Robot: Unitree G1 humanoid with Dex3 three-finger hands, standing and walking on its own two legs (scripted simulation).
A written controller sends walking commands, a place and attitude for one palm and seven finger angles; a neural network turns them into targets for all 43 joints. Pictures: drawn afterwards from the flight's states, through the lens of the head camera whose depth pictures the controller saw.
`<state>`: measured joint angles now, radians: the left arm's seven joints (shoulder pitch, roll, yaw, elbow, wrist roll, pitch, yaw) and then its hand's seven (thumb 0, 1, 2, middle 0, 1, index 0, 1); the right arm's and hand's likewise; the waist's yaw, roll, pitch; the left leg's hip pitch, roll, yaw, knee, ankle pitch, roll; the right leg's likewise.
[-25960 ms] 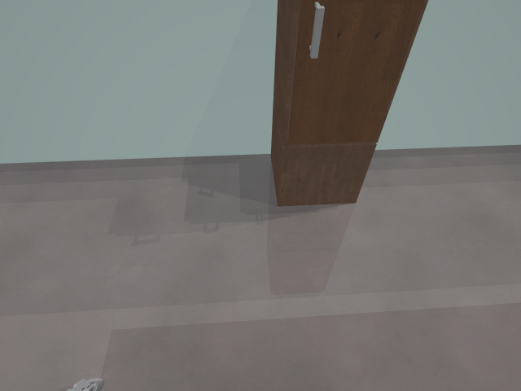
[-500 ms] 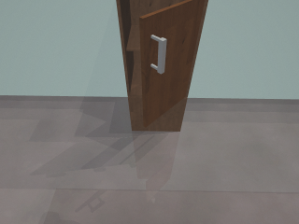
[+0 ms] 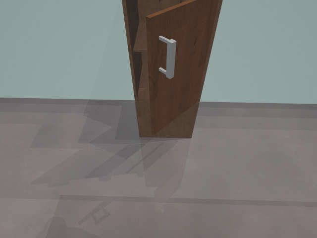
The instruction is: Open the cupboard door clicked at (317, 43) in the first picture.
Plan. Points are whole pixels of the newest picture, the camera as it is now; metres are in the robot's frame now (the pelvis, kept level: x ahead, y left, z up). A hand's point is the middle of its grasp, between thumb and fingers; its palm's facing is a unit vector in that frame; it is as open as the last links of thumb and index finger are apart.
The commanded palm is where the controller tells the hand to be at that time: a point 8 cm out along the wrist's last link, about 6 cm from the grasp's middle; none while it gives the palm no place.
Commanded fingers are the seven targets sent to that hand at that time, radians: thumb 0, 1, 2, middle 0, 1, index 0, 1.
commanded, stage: look to check the result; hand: left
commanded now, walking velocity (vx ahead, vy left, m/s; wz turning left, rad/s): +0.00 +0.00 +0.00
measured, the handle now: (166, 57) +0.66 +0.01 +0.11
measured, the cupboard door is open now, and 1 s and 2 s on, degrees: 46 46 46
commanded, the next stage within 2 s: walk to a spot facing it in 0.16 s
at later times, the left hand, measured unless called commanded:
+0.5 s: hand out of the picture +0.00 +0.17 -0.18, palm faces +0.00 -0.98 -0.20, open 7.4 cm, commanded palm none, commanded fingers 0.00 0.90 0.90 -0.20 -0.30 -0.20 -0.30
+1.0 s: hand out of the picture +0.12 +0.14 -0.16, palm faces -0.27 -0.91 -0.31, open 7.4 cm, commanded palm none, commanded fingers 0.00 0.90 0.90 -0.20 -0.30 -0.20 -0.30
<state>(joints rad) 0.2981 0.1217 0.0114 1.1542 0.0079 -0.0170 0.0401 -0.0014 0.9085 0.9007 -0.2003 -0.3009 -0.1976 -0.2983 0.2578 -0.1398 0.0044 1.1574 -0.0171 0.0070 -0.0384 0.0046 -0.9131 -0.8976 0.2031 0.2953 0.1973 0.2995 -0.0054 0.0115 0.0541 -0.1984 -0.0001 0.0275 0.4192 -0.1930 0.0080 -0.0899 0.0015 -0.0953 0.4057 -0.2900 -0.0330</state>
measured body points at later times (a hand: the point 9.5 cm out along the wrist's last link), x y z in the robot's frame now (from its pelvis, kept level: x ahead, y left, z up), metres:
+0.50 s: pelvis +0.01 -0.01 -0.01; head +0.03 -0.01 +0.44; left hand +0.00 +0.22 -0.16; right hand +0.00 -0.23 -0.17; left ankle +0.02 +0.11 -0.74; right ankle -0.04 -0.09 -0.74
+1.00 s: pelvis -0.01 -0.04 -0.01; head +0.04 -0.08 +0.43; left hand +0.14 +0.19 -0.14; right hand +0.00 -0.31 -0.17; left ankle +0.01 +0.11 -0.67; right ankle -0.04 -0.11 -0.74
